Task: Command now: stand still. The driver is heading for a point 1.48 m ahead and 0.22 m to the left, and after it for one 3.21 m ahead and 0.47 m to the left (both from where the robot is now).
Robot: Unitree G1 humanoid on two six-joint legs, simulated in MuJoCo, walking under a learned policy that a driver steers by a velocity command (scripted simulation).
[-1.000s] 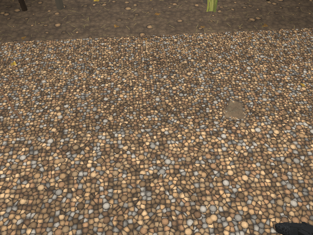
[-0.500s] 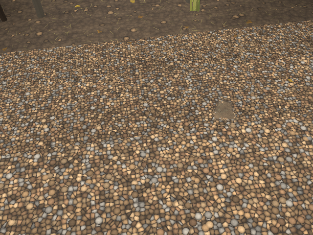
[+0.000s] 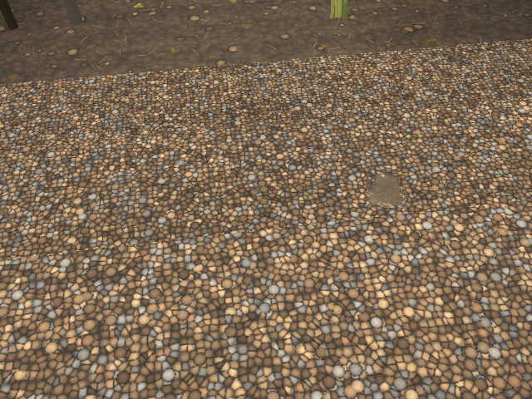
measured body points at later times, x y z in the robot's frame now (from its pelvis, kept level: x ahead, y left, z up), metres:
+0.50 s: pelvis +0.00 +0.00 +0.00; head +0.02 +0.00 +0.45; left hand +0.07 +0.30 -0.13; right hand +0.15 -0.28 -0.11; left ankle +0.04 +0.11 -0.74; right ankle -0.06 -0.13 -0.74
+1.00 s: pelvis +0.01 +0.00 +0.00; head +0.03 +0.00 +0.45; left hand +0.06 +0.30 -0.13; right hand +0.13 -0.30 -0.12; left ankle +0.04 +0.11 -0.73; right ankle -0.06 -0.13 -0.74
